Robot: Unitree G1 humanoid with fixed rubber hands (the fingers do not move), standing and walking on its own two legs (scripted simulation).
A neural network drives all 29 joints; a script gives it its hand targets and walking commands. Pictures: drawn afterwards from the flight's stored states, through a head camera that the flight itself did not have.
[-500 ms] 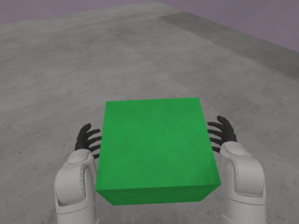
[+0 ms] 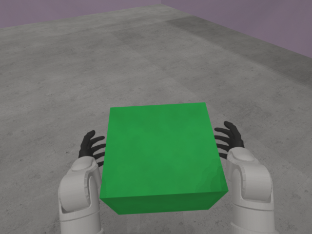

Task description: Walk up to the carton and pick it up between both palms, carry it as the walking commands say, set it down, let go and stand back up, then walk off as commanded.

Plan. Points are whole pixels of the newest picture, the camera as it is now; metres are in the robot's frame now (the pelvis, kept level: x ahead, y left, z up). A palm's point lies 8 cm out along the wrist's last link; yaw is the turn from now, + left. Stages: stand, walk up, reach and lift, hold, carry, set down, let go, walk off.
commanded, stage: carry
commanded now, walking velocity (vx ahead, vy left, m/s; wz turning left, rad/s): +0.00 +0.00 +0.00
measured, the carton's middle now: (160, 160) +0.32 +0.01 +0.01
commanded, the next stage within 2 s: none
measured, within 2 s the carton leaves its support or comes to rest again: neither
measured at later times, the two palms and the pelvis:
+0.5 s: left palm (91, 162) +0.27 +0.18 +0.08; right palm (230, 152) +0.28 -0.16 +0.10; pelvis +0.00 +0.00 +0.00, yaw +0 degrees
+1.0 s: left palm (91, 162) +0.26 +0.18 +0.08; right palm (230, 154) +0.28 -0.16 +0.10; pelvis +0.00 +0.00 +0.00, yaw +0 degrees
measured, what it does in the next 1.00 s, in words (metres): stands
